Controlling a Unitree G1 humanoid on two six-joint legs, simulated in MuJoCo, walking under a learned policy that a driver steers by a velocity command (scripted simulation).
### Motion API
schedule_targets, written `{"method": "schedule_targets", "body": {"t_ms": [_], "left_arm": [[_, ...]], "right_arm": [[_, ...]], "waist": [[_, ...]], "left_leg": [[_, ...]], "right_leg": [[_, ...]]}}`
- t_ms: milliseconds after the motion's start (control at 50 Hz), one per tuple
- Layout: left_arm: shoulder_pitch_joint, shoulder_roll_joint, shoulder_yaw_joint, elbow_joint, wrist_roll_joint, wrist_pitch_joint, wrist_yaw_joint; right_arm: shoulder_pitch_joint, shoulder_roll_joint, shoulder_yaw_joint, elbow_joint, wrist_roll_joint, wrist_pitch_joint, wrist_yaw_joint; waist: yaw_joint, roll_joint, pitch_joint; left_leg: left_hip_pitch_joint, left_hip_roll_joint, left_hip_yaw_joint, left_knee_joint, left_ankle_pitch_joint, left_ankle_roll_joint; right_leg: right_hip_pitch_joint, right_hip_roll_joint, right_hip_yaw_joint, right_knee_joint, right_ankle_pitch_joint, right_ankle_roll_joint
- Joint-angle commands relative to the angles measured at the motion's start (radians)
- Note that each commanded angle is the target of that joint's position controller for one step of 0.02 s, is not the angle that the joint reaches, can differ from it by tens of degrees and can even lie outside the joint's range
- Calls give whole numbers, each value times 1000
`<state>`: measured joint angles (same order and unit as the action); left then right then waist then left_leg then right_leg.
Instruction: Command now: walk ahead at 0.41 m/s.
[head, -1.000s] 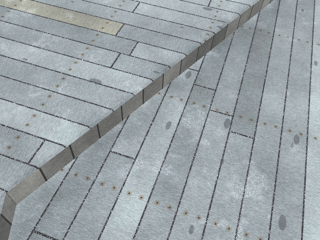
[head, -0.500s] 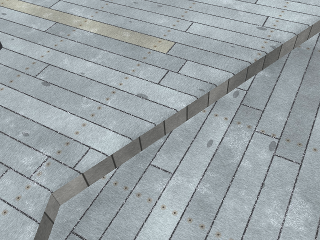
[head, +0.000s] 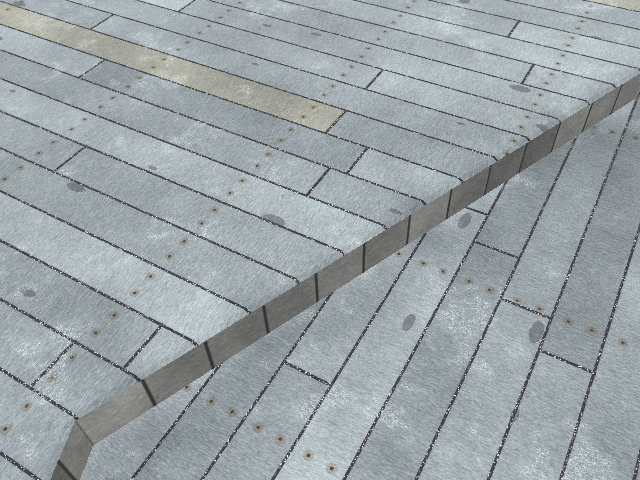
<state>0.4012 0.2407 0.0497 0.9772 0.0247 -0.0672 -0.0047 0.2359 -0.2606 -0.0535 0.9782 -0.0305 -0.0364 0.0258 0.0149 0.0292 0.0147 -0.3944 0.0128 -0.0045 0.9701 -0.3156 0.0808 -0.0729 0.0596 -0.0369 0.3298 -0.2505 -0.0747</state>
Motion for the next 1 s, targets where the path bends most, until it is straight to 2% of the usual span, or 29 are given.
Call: {"method": "schedule_targets", "body": {"t_ms": [20,120,200,240,260,280,300,320,340,360,380,400,440,460,520,600,660,700,740,780,800,820,840,860,880,920,960,980,1000], "left_arm": [[39,97,10,-15,-6,-29,4],[98,93,-1,28,-7,-29,8],[105,114,1,48,-8,-32,10],[76,126,3,51,-8,-31,12],[61,137,6,52,-7,-29,14],[49,143,8,54,-7,-23,14],[53,133,4,50,-8,-20,13],[107,49,-17,18,-23,-18,6],[156,38,-9,22,-31,-18,1],[69,103,7,5,-12,-14,4],[-10,102,8,-12,-9,-19,-3],[-32,72,3,-13,-10,-20,-7],[-12,43,-1,-1,14,3,-18],[-10,35,-1,1,16,12,-23],[-99,33,0,-27,12,31,-31],[-259,35,-1,-82,-2,32,-37],[-322,1,-18,-102,-2,21,-38],[-376,-12,-28,-121,0,18,-36],[-360,2,-29,-126,5,15,-33],[-242,38,-16,-98,13,9,-26],[-148,63,-4,-73,17,2,-23],[-51,83,9,-48,27,-12,-19],[25,159,31,-44,33,-19,-11],[-14,254,60,-70,17,-3,-2],[-7,238,63,-84,-33,15,-3],[-175,130,39,-125,-30,41,13],[-182,90,28,-120,-27,54,18],[-171,107,31,-116,-13,51,15],[-169,119,37,-117,-7,47,12]], "right_arm": [[-90,-55,-5,-73,-10,-12,16],[-279,-19,17,-152,-1,-5,21],[-334,-35,18,-188,7,-2,16],[-280,-54,8,-179,7,-7,6],[-204,-70,-1,-157,4,-12,-2],[-63,-84,-13,-111,2,-19,-11],[97,-121,-30,-60,-11,-29,-22],[240,-217,-53,-44,-37,-34,-33],[226,-239,-58,-40,-13,-22,-23],[93,-195,-50,-58,14,-19,-19],[5,-118,-31,-78,20,-27,-16],[-26,-77,-19,-73,16,-37,-15],[-12,-37,-4,-44,16,-54,-21],[19,-38,-3,-30,17,-64,-20],[83,-66,-7,-2,20,-79,-22],[164,-52,2,22,15,-81,-30],[168,-35,16,28,19,-84,-39],[205,-40,20,40,20,-80,-52],[217,-57,16,47,18,-73,-66],[187,-84,5,40,18,-62,-82],[172,-93,0,33,16,-54,-85],[147,-103,-5,22,24,-47,-82],[142,-93,-4,-13,31,-50,-76],[262,4,9,-48,56,-48,-73],[242,-54,0,-49,28,-36,-69],[99,-60,-5,-85,13,-28,-63],[76,-57,-10,-103,-9,11,-64],[100,-33,-5,-108,-7,30,-68],[108,-22,-2,-109,-4,39,-71]], "waist": [[-2,-100,84],[29,-119,110],[28,-131,122],[-10,-123,97],[-45,-123,51],[-104,-105,-23],[-159,-76,-110],[-166,85,-247],[-123,212,-314],[-78,95,-145],[-58,20,-35],[-27,0,18],[18,21,22],[22,23,16],[19,13,48],[-22,7,89],[-23,13,92],[-46,27,77],[-39,49,52],[10,83,-2],[45,82,-48],[96,61,-92],[123,-36,-178],[29,-264,-312],[53,-97,-408],[11,5,-127],[-24,4,-40],[-35,-40,-48],[-40,-41,-60]], "left_leg": [[-298,57,7,25,94,-23],[-268,38,75,-205,197,-61],[-138,14,98,-357,246,-22],[-54,-10,101,-392,214,12],[33,-37,108,-407,180,30],[187,-68,123,-458,178,49],[407,-24,73,-481,149,74],[660,263,-297,-530,-96,144],[706,411,-756,-739,-219,235],[564,367,-650,-765,-278,212],[415,327,-492,-781,-204,191],[309,275,-380,-811,-71,159],[217,209,-241,-833,109,121],[211,200,-212,-836,179,125],[238,191,-126,-880,223,123],[299,168,-17,-896,332,74],[293,139,113,-821,721,33],[338,142,148,-766,843,20],[405,157,159,-682,964,8],[447,174,162,-517,1127,1],[452,177,160,-376,1117,2],[408,159,176,-181,962,-7],[220,95,197,120,542,-34],[-114,-99,147,504,-345,-80],[-172,-55,-25,551,-267,-80],[-211,20,-40,427,-144,-85],[-128,38,-36,286,-106,-96],[-96,26,-31,249,-106,-102],[-86,22,-27,221,-92,-108]], "right_leg": [[127,-271,277,-227,104,-123],[76,-235,144,-216,350,-123],[61,-268,120,-212,446,-111],[101,-282,98,-133,647,-93],[122,-277,80,-31,798,-77],[110,-251,52,142,873,-61],[-10,-210,26,361,743,-45],[-265,-123,-23,716,307,-16],[-480,31,53,968,-266,-6],[-561,-50,113,1011,-184,-24],[-554,-98,105,961,-85,-29],[-507,-132,98,893,-38,-28],[-413,-160,92,818,-11,-8],[-404,-159,80,805,-3,-1],[-508,-175,62,749,68,20],[-624,-149,70,605,207,30],[-526,-109,-14,421,294,32],[-482,-86,-72,337,323,24],[-444,-53,-94,292,274,5],[-348,-3,-105,270,169,-32],[-269,17,-95,226,157,-57],[-151,12,-69,100,270,-84],[60,-150,99,133,672,-144],[348,-465,491,237,1393,-361],[336,-462,534,158,1244,-421],[25,-358,408,26,778,-326],[-164,-268,332,-41,620,-250],[-197,-258,319,-32,660,-254],[-207,-236,298,-22,686,-244]]}}
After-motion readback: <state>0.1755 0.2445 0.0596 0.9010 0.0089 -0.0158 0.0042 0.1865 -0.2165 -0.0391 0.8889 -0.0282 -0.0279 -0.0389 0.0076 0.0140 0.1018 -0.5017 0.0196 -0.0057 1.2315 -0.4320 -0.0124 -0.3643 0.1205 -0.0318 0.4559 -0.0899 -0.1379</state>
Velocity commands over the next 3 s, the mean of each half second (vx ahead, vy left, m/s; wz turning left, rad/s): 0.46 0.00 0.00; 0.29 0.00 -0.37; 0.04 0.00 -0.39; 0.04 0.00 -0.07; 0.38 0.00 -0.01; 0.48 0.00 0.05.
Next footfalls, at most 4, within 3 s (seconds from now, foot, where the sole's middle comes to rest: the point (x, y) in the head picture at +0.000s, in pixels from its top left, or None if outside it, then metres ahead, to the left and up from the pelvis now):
0.30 left None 0.32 0.12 -0.78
0.84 right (369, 451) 0.58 -0.04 -0.78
1.38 left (282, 445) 0.59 0.15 -0.78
1.72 right None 0.47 -0.03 -0.78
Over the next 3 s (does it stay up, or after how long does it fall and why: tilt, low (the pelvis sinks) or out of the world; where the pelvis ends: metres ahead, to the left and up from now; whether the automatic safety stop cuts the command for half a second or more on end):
stays up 0.90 -0.13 -0.01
